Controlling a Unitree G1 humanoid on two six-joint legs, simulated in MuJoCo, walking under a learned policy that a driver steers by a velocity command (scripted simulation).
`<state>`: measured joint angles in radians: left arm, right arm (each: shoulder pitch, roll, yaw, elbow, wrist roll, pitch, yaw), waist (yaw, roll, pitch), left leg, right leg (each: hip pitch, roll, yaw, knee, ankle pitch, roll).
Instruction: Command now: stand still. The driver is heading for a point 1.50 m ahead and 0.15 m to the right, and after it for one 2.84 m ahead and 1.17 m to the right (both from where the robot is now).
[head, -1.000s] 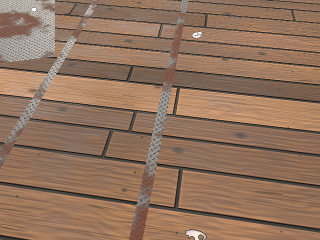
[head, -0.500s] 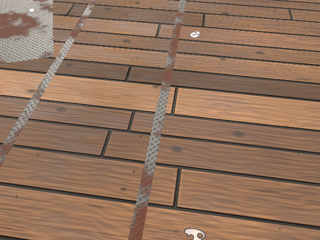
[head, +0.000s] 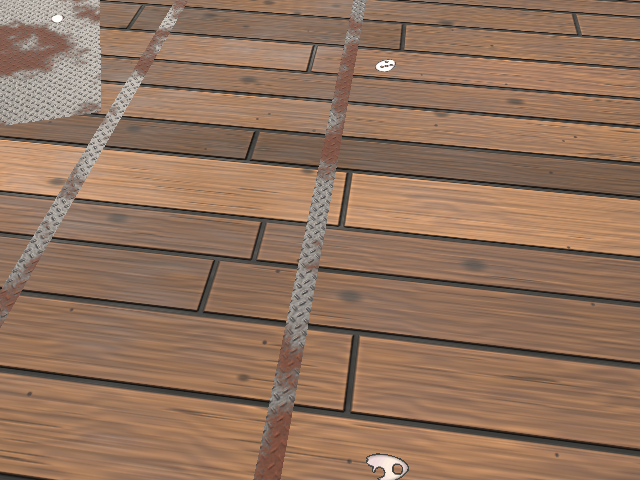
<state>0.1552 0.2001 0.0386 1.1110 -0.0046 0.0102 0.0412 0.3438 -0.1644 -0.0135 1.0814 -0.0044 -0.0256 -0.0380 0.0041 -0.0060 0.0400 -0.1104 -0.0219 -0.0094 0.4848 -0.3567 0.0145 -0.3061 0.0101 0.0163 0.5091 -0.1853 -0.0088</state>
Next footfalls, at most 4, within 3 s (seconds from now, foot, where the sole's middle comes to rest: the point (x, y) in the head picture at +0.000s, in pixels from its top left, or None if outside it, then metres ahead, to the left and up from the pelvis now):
0.88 left None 0.49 0.11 -0.77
1.44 right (390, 354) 0.80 -0.13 -0.77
1.98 left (290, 252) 1.11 0.12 -0.77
2.52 right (375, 184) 1.37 -0.13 -0.77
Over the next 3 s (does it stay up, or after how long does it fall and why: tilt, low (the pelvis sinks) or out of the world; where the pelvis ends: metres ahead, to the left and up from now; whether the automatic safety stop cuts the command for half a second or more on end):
stays up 1.34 -0.01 0.00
